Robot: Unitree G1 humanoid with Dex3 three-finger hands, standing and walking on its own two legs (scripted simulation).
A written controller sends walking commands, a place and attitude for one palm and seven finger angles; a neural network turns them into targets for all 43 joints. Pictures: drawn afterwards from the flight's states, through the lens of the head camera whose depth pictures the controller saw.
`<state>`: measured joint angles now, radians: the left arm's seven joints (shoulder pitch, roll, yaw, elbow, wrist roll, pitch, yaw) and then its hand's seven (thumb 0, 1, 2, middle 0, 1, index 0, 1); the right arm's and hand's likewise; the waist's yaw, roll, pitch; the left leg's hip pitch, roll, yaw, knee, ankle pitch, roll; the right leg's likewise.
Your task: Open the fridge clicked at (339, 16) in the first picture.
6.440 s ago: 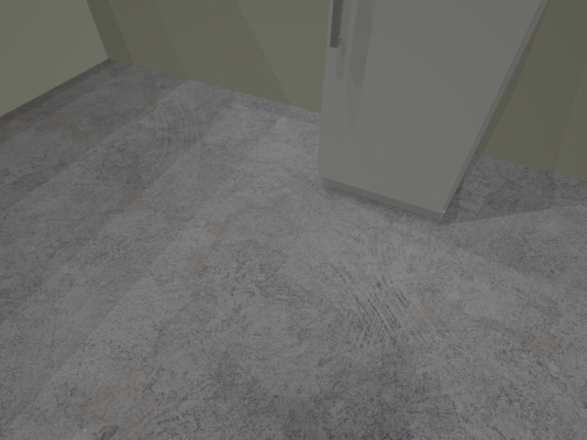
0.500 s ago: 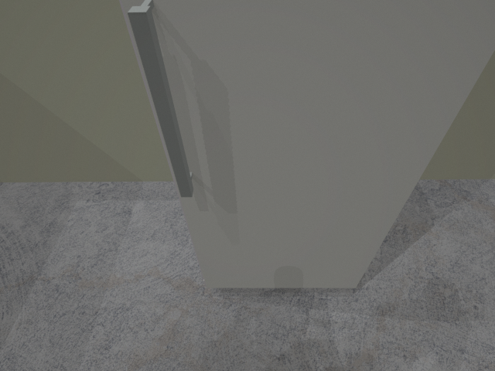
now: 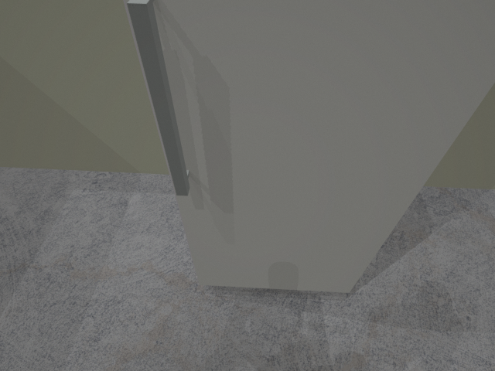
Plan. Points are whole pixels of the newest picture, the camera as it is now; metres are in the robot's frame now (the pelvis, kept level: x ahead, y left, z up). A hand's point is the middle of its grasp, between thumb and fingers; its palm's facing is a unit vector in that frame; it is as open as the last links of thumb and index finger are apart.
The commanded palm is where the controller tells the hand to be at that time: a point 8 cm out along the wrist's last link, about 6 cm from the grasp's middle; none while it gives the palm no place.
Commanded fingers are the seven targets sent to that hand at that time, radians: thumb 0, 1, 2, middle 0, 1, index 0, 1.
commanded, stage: come to a stop and stand still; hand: left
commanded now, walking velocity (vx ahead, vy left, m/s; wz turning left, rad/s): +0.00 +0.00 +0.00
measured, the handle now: (170, 114) +0.50 +0.18 +0.15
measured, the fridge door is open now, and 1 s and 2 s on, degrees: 0 0 0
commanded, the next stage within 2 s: look again from close up in 0.20 s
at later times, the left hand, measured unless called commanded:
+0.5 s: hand out of the picture +0.01 +0.21 -0.18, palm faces +0.00 -0.98 -0.22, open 7.4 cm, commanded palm none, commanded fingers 0.00 0.90 0.90 -0.20 -0.30 -0.20 -0.30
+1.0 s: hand out of the picture -0.02 +0.23 -0.18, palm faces -0.03 -0.98 -0.22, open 7.4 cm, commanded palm none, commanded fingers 0.00 0.90 0.90 -0.20 -0.30 -0.20 -0.30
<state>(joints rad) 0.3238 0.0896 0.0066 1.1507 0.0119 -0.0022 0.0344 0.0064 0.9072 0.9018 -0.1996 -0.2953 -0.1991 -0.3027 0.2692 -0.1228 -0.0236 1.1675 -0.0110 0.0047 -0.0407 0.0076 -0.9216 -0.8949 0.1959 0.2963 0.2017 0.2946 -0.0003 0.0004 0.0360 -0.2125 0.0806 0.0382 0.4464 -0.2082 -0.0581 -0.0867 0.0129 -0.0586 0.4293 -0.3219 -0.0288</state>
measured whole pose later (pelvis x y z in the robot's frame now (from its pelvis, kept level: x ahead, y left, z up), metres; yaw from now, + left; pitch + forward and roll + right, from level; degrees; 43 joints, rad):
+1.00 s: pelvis -0.02 +0.05 +0.00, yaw -1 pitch -1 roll +0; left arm 0.31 0.19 -0.01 1.08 0.02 0.00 0.02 0.01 0.91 0.90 -0.20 -0.30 -0.20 -0.30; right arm 0.27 -0.18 0.00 1.07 -0.01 -0.02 -0.01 0.00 -0.91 -0.89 0.20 0.30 0.20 0.29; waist 0.01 0.00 0.03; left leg -0.27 0.01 0.07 0.49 -0.21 0.02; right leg -0.17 -0.05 -0.01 0.50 -0.32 0.04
